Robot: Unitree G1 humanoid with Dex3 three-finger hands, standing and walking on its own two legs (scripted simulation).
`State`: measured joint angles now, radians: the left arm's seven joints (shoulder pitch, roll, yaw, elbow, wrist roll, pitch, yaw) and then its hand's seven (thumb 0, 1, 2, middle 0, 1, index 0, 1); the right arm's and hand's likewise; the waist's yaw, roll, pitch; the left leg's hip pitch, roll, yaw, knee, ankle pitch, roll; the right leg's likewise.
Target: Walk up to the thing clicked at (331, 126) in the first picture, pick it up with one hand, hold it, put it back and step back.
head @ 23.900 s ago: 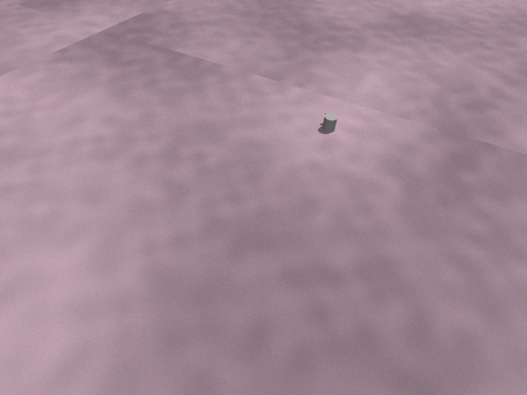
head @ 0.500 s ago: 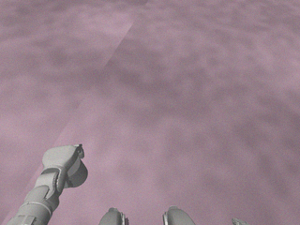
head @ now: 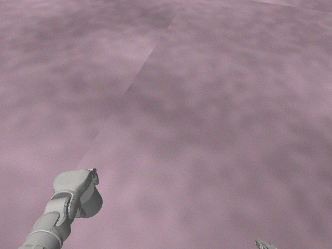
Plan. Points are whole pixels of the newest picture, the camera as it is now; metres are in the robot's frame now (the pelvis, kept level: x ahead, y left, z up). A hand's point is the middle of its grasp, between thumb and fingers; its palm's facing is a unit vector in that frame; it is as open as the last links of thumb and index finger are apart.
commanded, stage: hold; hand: left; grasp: from above
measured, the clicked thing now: (78, 200) +0.30 +0.24 -0.13
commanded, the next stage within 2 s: crouch in 1.78 s
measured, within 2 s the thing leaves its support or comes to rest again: neither
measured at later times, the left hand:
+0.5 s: hand (78, 191) +0.29 +0.22 -0.05, palm faces -0.47 -0.08 -0.88, open 10.3 cm
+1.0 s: hand (76, 195) +0.28 +0.21 -0.04, palm faces -0.46 -0.08 -0.88, open 10.3 cm
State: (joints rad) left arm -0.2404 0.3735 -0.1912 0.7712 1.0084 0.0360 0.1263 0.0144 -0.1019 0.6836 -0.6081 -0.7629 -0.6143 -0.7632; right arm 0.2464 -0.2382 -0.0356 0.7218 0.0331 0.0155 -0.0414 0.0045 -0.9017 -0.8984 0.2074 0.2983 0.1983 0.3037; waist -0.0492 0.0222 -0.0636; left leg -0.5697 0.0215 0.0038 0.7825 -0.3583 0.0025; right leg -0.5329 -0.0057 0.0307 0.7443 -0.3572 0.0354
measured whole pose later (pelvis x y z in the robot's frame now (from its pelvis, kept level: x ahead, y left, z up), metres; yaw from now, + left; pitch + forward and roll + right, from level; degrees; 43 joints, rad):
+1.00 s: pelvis +0.00 -0.01 +0.02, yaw +0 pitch +2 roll +0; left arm -0.21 0.38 -0.21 0.66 1.00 0.04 0.01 0.01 -0.10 0.68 -0.61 -0.76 -0.62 -0.76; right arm 0.20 -0.26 -0.03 0.69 0.05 0.04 -0.04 0.01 -0.91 -0.90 0.21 0.30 0.20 0.30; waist -0.02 0.04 -0.01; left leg -0.34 0.02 0.01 0.57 -0.26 -0.01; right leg -0.32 -0.01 0.04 0.56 -0.27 0.02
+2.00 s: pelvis +0.01 -0.01 +0.03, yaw +0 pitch +1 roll +0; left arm -0.22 0.39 -0.20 0.64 1.00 0.02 -0.01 0.02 -0.09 0.68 -0.60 -0.76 -0.61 -0.76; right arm 0.19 -0.25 -0.04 0.69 0.05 0.06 -0.04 0.01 -0.91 -0.90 0.21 0.30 0.20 0.30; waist -0.01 0.04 0.00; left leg -0.29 0.02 0.01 0.52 -0.25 0.00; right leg -0.27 -0.01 0.03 0.50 -0.26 0.03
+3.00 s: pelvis -0.06 +0.00 -0.26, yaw -2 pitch +38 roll -5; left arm -0.78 0.54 0.03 1.31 1.22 -0.14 0.38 0.01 -0.10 0.68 -0.60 -0.76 -0.62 -0.76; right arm 0.21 -0.23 0.00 0.76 -0.09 -0.06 0.04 0.00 -0.90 -0.90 0.21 0.30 0.20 0.30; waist -0.20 0.04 -0.19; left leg -1.93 0.01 -0.08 1.90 -0.64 -0.01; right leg -1.86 0.01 -0.02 1.86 -0.66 0.04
